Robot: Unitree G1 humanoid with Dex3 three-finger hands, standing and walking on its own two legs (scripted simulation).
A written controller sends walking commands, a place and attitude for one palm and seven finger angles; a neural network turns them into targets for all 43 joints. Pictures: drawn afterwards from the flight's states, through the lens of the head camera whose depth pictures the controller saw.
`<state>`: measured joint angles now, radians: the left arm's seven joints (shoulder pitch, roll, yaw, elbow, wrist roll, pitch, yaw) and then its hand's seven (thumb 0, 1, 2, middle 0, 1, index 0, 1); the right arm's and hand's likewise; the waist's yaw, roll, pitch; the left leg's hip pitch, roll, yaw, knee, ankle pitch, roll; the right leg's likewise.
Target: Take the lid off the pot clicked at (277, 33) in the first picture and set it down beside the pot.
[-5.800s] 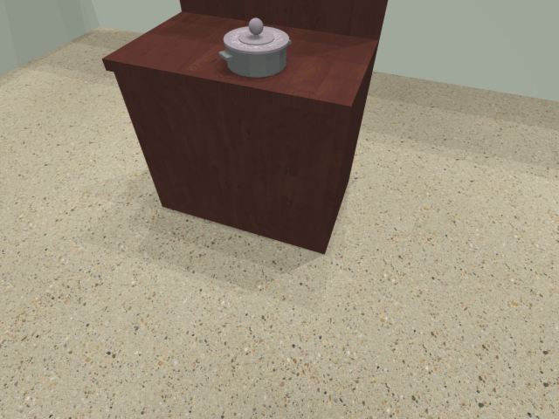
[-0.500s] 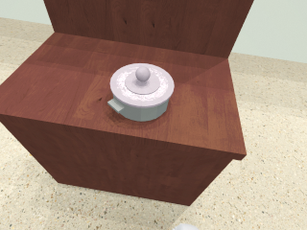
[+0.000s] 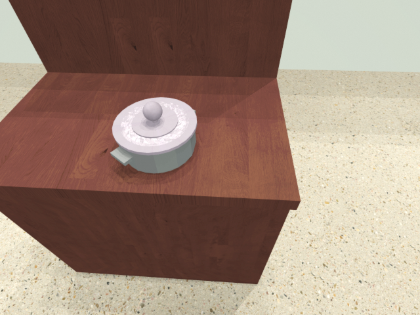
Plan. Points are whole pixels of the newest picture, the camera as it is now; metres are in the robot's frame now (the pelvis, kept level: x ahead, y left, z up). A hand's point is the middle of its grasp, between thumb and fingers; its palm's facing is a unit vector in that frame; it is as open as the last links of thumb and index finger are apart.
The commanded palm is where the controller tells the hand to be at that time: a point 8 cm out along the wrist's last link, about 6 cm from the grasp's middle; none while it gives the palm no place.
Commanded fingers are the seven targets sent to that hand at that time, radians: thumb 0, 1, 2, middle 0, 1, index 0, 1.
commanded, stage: come to a stop and stand still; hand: left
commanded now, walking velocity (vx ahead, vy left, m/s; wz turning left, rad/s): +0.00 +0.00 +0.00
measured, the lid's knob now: (152, 111) +0.53 +0.15 +0.10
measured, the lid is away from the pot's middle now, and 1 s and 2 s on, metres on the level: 0.00 0.00 0.00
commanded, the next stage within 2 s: look again from close up in 0.40 s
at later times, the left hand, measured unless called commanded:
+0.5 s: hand out of the picture -0.03 +0.12 -0.18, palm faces +0.08 -0.99 -0.13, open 7.4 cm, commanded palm none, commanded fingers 0.00 0.90 0.90 -0.20 -0.30 -0.20 -0.30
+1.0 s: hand out of the picture +0.11 +0.20 -0.17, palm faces +0.02 -0.96 -0.26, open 7.4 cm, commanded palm none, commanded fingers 0.00 0.90 0.90 -0.20 -0.30 -0.20 -0.30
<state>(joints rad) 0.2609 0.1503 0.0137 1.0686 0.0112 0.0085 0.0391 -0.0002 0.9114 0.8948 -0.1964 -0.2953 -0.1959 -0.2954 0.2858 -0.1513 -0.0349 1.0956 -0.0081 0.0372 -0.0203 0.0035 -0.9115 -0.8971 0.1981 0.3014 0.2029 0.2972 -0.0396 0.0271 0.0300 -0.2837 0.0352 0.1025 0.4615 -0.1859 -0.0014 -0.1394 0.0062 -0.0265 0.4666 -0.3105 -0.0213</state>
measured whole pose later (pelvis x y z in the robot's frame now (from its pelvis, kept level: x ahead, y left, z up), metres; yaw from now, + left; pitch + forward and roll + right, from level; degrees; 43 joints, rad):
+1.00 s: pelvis +0.05 +0.01 -0.01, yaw +0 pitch +0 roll +0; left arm 0.20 0.17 0.00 1.00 0.01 -0.02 0.06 0.00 0.91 0.89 -0.20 -0.30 -0.20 -0.30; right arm 0.17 -0.19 -0.02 1.02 -0.02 0.01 -0.02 0.00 -0.91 -0.90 0.20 0.30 0.20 0.30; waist -0.01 0.03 0.07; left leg -0.28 0.01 0.10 0.56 -0.28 0.02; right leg -0.10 -0.02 -0.03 0.51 -0.41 0.00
